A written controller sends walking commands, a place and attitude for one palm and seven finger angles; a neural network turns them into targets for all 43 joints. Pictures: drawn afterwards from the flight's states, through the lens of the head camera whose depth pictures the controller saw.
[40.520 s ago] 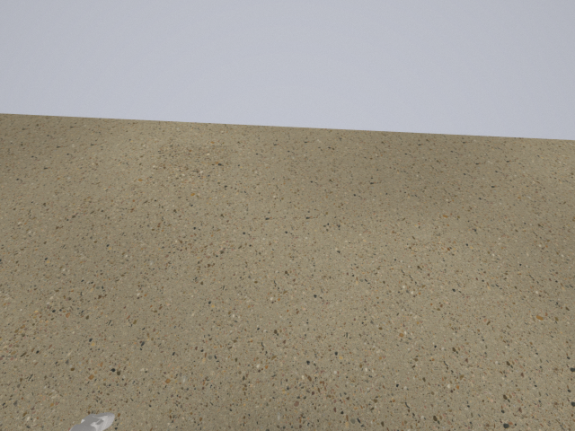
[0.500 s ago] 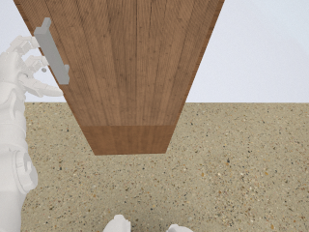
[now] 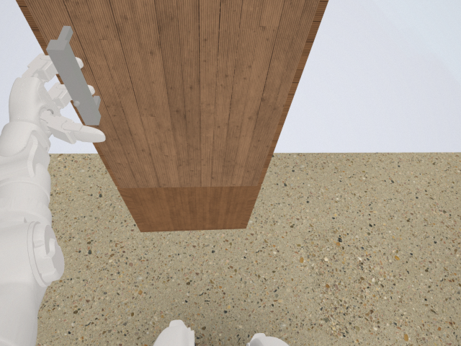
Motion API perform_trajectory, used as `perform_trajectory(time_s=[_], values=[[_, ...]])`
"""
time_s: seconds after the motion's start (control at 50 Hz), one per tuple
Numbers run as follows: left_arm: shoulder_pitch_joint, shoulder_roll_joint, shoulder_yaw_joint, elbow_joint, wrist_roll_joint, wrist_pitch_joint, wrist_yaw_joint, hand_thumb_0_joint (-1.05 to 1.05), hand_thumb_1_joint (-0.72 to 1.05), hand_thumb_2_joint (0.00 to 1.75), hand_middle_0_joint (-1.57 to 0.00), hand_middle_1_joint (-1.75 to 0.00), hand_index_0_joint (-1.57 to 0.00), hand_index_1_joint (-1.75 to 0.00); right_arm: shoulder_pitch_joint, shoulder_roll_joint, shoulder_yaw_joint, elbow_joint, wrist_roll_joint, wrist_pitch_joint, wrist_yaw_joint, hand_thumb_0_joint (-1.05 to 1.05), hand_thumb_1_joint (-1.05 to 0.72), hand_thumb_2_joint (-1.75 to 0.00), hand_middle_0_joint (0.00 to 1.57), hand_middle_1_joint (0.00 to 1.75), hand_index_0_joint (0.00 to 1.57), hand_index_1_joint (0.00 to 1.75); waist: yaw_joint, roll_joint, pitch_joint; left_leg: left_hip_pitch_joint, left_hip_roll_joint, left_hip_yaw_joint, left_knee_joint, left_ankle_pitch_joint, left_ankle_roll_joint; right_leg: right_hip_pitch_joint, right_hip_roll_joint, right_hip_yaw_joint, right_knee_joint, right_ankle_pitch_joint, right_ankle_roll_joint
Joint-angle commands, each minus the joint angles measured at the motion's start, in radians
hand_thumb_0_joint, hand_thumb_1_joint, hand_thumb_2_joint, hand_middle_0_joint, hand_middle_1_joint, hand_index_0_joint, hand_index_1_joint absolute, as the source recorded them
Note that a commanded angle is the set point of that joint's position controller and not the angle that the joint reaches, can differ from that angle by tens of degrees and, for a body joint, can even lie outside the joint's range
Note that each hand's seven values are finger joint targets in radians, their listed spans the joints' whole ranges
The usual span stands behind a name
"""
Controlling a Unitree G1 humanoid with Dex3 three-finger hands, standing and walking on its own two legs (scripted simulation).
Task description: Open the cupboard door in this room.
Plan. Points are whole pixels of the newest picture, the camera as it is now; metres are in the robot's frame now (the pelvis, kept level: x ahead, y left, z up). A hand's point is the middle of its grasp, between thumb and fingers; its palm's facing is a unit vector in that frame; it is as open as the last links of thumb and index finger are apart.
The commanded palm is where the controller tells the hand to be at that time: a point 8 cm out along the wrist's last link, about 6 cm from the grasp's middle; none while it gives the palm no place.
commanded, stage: slide the fingers in behind the handle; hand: left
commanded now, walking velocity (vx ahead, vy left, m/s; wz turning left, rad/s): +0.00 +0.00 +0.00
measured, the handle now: (80, 79) +0.53 +0.23 +0.13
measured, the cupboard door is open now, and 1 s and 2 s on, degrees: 0 0 32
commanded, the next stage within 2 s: close the thumb around the handle in 0.22 s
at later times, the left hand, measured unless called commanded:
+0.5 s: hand (87, 102) +0.49 +0.22 +0.12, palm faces +0.04 -1.00 +0.00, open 13.1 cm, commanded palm +0.47 +0.26 +0.12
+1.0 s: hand (93, 102) +0.49 +0.21 +0.12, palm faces +0.00 -1.00 +0.00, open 5.5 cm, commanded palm +0.47 +0.26 +0.12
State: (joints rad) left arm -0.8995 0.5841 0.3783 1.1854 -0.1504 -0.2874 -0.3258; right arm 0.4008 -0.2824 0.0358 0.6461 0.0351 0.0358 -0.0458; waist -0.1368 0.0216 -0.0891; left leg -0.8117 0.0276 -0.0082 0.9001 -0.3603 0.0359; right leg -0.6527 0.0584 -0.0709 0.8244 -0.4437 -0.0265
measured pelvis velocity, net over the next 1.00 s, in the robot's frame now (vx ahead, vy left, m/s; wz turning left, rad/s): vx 0.01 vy -0.01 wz -0.01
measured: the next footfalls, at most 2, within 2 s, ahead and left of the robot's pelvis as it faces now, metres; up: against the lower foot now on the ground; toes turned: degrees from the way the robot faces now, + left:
none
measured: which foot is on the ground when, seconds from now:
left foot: down 0.00-1.00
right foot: down 0.00-1.00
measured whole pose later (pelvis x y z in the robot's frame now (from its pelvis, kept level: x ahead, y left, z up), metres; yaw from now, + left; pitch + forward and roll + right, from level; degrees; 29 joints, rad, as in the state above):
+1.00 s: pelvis +0.01 -0.01 +0.00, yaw -1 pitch +15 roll -3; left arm -0.86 0.55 0.39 1.15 -0.14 -0.29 -0.33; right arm 0.41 -0.28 0.03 0.63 0.04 0.06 -0.05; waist -0.14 0.03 -0.09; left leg -0.78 0.04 0.01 0.88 -0.36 0.03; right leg -0.63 0.07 -0.05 0.81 -0.44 -0.03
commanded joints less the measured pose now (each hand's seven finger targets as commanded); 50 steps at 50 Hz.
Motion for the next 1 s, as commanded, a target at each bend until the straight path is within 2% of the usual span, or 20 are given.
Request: perform_trajectory(time_s=[0.0,0.12,0.2,0.26,0.3,0.36,0.42,0.44,0.52,0.54,0.58,0.62,0.64,0.7,0.72,0.78,0.8,0.88,0.9,0.98], values=[[-0.488,0.214,-0.001,-0.248,-0.01,-0.071,-0.001,0.0,-0.5,0.3,-0.3,-1.2,-0.3,-1.2,0.126,-0.181,-0.069,-0.063,-0.007,-0.018,-0.01,0.0,-0.9,-0.9,0.2,0.3,0.2,0.3,-0.026,0.153,-0.415,0.525,0.002,-0.088,-0.08,0.306,0.005,-0.083,0.014,0.037,-0.114,0.267,0.002],[-0.501,0.212,0.002,-0.251,-0.018,-0.068,0.005,0.0,-0.5,0.3,-0.3,-1.2,-0.3,-1.2,0.121,-0.182,-0.069,-0.06,-0.004,-0.02,-0.01,0.0,-0.9,-0.9,0.2,0.3,0.2,0.3,-0.033,0.118,-0.393,0.508,0.003,-0.085,-0.087,0.283,0.007,-0.076,0.014,0.038,-0.119,0.263,0.006],[-0.476,0.17,-0.022,-0.281,-0.013,-0.081,0.015,0.0,-0.5,0.3,-0.3,-1.2,-0.3,-1.2,0.118,-0.175,-0.071,-0.062,-0.008,-0.022,-0.005,0.0,-0.9,-0.9,0.2,0.3,0.2,0.3,-0.021,0.163,-0.422,0.552,0.002,-0.09,-0.083,0.329,0.002,-0.083,0.016,0.033,-0.111,0.279,0.0],[-0.451,0.163,-0.013,-0.256,-0.026,-0.071,0.017,0.0,-0.5,0.3,-0.3,-1.2,-0.3,-1.2,0.118,-0.175,-0.07,-0.064,-0.006,-0.019,-0.005,0.0,-0.9,-0.9,0.2,0.3,0.2,0.3,-0.024,0.11,-0.384,0.525,0.001,-0.087,-0.087,0.319,0.006,-0.068,0.017,0.032,-0.119,0.282,0.0],[-0.458,0.198,0.005,-0.221,-0.018,-0.059,0.023,0.0,-0.5,0.3,-0.3,-1.2,-0.3,-1.2,0.114,-0.18,-0.068,-0.064,-0.003,-0.016,-0.007,0.0,-0.9,-0.9,0.2,0.3,0.2,0.3,-0.023,0.098,-0.36,0.484,0.0,-0.082,-0.094,0.28,0.007,-0.062,0.014,0.037,-0.121,0.269,0.005],[-0.481,0.203,0.009,-0.251,-0.01,-0.066,0.036,0.0,-0.33,0.37,-0.31,-1.22,-0.31,-1.22,0.119,-0.177,-0.067,-0.069,-0.008,-0.019,-0.006,0.0,-0.9,-0.9,0.2,0.3,0.2,0.3,-0.021,0.116,-0.381,0.493,-0.005,-0.08,-0.089,0.3,0.009,-0.05,0.013,0.039,-0.116,0.284,0.003],[-0.44,0.228,0.024,-0.226,-0.006,-0.066,0.027,0.0,-0.16,0.44,-0.32,-1.24,-0.32,-1.24,0.118,-0.177,-0.066,-0.073,-0.004,-0.014,-0.007,0.0,-0.9,-0.9,0.2,0.3,0.2,0.3,-0.014,0.083,-0.382,0.46,-0.005,-0.067,-0.089,0.296,0.01,-0.016,0.011,0.048,-0.118,0.311,0.009],[-0.453,0.19,-0.011,-0.237,-0.008,-0.066,0.02,0.0,-0.11,0.47,-0.33,-1.24,-0.33,-1.24,0.111,-0.174,-0.065,-0.078,-0.002,-0.015,-0.005,0.0,-0.9,-0.9,0.2,0.3,0.2,0.3,-0.024,0.103,-0.381,0.471,-0.006,-0.065,-0.088,0.292,0.011,-0.03,0.011,0.048,-0.12,0.307,0.01],[-0.445,0.258,0.041,-0.239,-0.011,-0.072,0.013,0.0,0.12,0.56,-0.34,-1.27,-0.34,-1.27,0.114,-0.18,-0.066,-0.078,-0.001,-0.011,-0.011,0.0,-0.9,-0.9,0.2,0.3,0.2,0.3,-0.013,0.098,-0.398,0.456,-0.006,-0.061,-0.087,0.291,0.012,-0.002,0.009,0.053,-0.118,0.32,0.01],[-0.429,0.233,0.023,-0.223,-0.013,-0.067,0.009,0.0,0.17,0.59,-0.35,-1.27,-0.35,-1.27,0.109,-0.176,-0.065,-0.083,0.0,-0.009,-0.01,0.0,-0.9,-0.9,0.2,0.3,0.2,0.3,-0.014,0.105,-0.385,0.45,-0.009,-0.054,-0.086,0.284,0.013,-0.004,0.01,0.055,-0.122,0.319,0.011],[-0.439,0.257,0.043,-0.237,-0.013,-0.073,0.007,0.0,0.28,0.64,-0.36,-1.28,-0.36,-1.28,0.114,-0.177,-0.065,-0.083,0.0,-0.007,-0.011,0.0,-0.9,-0.9,0.2,0.3,0.2,0.3,-0.009,0.102,-0.405,0.455,-0.009,-0.054,-0.083,0.304,0.013,0.009,0.011,0.055,-0.117,0.34,0.011],[-0.447,0.242,0.026,-0.248,-0.014,-0.071,0.006,0.0,0.4,0.68,-0.36,-1.3,-0.36,-1.3,0.113,-0.175,-0.066,-0.083,0.002,-0.004,-0.013,0.0,-0.9,-0.9,0.2,0.3,0.2,0.3,-0.02,0.1,-0.391,0.458,-0.007,-0.053,-0.084,0.3,0.015,0.0,0.01,0.056,-0.121,0.338,0.013],[-0.417,0.236,0.028,-0.23,-0.016,-0.066,0.005,0.0,0.45,0.71,-0.37,-1.3,-0.37,-1.3,0.11,-0.174,-0.066,-0.086,0.001,-0.005,-0.011,0.0,-0.9,-0.9,0.2,0.3,0.2,0.3,-0.009,0.116,-0.385,0.451,-0.009,-0.049,-0.085,0.289,0.013,-0.001,0.011,0.056,-0.124,0.326,0.012],[-0.431,0.279,0.052,-0.219,-0.013,-0.062,0.009,0.0,0.62,0.78,-0.38,-1.32,-0.38,-1.32,0.114,-0.18,-0.064,-0.085,0.002,0.0,-0.015,0.0,-0.9,-0.9,0.2,0.3,0.2,0.3,-0.013,0.094,-0.375,0.421,-0.009,-0.05,-0.087,0.276,0.016,0.013,0.008,0.061,-0.123,0.326,0.014],[-0.444,0.257,0.031,-0.219,-0.01,-0.059,0.009,0.0,0.68,0.8,-0.38,-1.33,-0.38,-1.33,0.116,-0.178,-0.063,-0.085,0.003,-0.001,-0.015,0.0,-0.9,-0.9,0.2,0.3,0.2,0.3,-0.023,0.095,-0.369,0.427,-0.01,-0.052,-0.088,0.276,0.016,0.001,0.009,0.059,-0.124,0.323,0.015],[-0.45,0.306,0.071,-0.249,-0.009,-0.074,0.009,0.0,0.84,0.88,-0.4,-1.34,-0.4,-1.34,0.124,-0.182,-0.068,-0.082,0.001,0.0,-0.016,0.0,-0.9,-0.9,0.2,0.3,0.2,0.3,-0.011,0.104,-0.425,0.451,-0.008,-0.053,-0.082,0.315,0.016,0.024,0.01,0.061,-0.116,0.353,0.013],[-0.415,0.289,0.066,-0.247,-0.011,-0.074,0.005,0.0,0.9,0.9,-0.4,-1.35,-0.4,-1.35,0.12,-0.178,-0.069,-0.087,0.001,0.001,-0.015,0.0,-0.9,-0.9,0.2,0.3,0.2,0.3,-0.003,0.11,-0.434,0.46,-0.009,-0.049,-0.081,0.329,0.015,0.035,0.01,0.061,-0.116,0.368,0.013],[-0.448,0.232,0.021,-0.254,-0.022,-0.072,-0.001,0.0,0.9,0.9,-0.4,-1.35,-0.4,-1.35,0.112,-0.176,-0.068,-0.08,0.003,0.001,-0.014,0.0,-0.9,-0.9,0.2,0.3,0.2,0.3,-0.024,0.119,-0.393,0.475,-0.007,-0.051,-0.081,0.309,0.015,-0.013,0.013,0.056,-0.125,0.34,0.014],[-0.423,0.273,0.06,-0.249,-0.022,-0.071,0.002,0.0,0.9,0.9,-0.4,-1.35,-0.4,-1.35,0.12,-0.18,-0.071,-0.079,0.001,0.003,-0.015,0.0,-0.9,-0.9,0.2,0.3,0.2,0.3,-0.008,0.111,-0.397,0.468,-0.006,-0.057,-0.083,0.316,0.013,0.002,0.013,0.054,-0.121,0.342,0.01],[-0.422,0.287,0.076,-0.269,-0.015,-0.07,0.021,0.0,0.9,0.9,-0.4,-1.35,-0.4,-1.35,0.115,-0.177,-0.069,-0.087,0.0,0.005,-0.012,0.0,-0.9,-0.9,0.2,0.3,0.2,0.3,-0.002,0.109,-0.419,0.471,-0.007,-0.051,-0.083,0.342,0.015,0.018,0.012,0.056,-0.114,0.369,0.013]])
